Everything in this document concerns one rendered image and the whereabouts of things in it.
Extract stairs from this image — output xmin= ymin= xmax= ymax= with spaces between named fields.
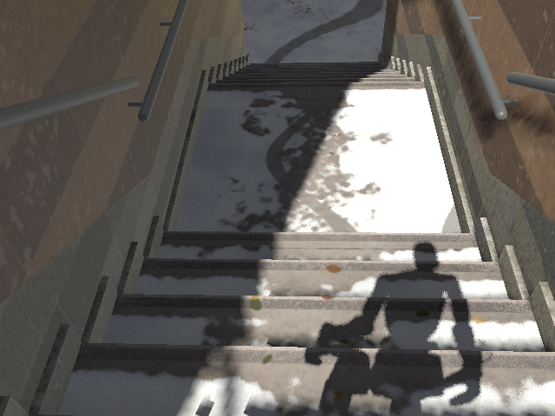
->
xmin=216 ymin=62 xmax=415 ymax=83
xmin=29 ymin=231 xmax=555 ymax=416

